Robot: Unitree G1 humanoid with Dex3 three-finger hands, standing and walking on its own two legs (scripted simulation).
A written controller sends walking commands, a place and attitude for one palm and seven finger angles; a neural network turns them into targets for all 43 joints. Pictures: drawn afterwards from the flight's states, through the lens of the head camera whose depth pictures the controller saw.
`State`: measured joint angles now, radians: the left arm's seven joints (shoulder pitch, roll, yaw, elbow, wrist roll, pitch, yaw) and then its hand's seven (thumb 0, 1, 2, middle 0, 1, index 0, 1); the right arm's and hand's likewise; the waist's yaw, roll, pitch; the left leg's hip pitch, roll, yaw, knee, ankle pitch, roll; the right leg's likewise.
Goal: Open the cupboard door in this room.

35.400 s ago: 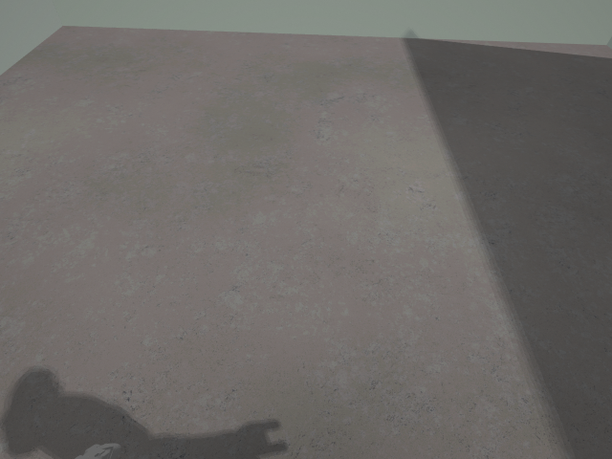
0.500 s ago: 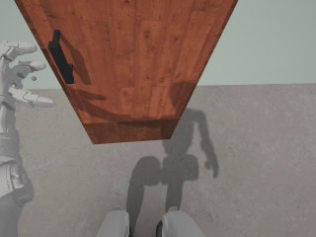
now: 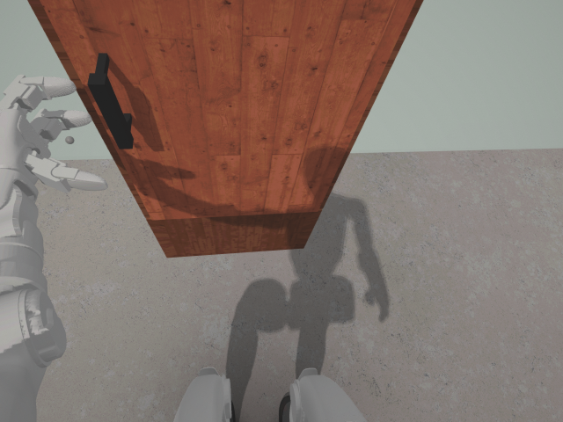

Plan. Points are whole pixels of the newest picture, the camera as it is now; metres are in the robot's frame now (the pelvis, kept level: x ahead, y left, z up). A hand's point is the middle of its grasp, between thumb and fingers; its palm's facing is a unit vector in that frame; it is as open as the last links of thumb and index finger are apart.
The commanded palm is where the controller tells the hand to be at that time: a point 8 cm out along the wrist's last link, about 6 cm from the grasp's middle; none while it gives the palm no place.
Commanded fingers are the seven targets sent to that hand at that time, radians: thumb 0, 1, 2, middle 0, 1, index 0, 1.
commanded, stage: slide the fingers in behind the handle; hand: left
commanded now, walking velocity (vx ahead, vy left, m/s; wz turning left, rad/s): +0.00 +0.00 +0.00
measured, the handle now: (115, 104) +0.54 +0.21 +0.07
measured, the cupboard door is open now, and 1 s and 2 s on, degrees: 0 0 1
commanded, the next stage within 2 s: close the thumb around the handle in 1.44 s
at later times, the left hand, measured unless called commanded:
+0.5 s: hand (99, 136) +0.48 +0.22 +0.07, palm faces +0.06 -1.00 +0.00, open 14.0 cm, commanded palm +0.46 +0.26 +0.06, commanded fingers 0.00 -0.50 0.30 -0.30 -1.20 -0.30 -1.20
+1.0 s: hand (133, 138) +0.49 +0.18 +0.06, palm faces +0.06 -1.00 -0.01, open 14.0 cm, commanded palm +0.46 +0.23 +0.06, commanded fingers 0.00 -0.50 0.30 -0.30 -1.20 -0.30 -1.20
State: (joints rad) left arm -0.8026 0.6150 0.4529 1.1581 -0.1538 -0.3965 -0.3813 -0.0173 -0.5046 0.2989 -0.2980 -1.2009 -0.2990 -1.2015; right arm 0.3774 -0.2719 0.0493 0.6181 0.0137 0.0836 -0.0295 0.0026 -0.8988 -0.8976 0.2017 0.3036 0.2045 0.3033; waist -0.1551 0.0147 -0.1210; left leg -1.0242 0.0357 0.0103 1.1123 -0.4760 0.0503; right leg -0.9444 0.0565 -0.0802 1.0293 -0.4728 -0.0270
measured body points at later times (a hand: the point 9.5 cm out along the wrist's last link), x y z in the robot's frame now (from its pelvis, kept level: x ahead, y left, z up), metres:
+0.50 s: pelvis +0.00 +0.00 +0.00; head +0.12 +0.03 +0.43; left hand +0.48 +0.28 +0.07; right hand +0.02 -0.26 -0.11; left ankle +0.02 +0.08 -0.66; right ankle +0.01 -0.11 -0.66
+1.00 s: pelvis +0.00 -0.01 +0.00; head +0.12 +0.01 +0.43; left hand +0.48 +0.24 +0.06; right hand +0.02 -0.28 -0.11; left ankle +0.02 +0.08 -0.66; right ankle +0.01 -0.11 -0.66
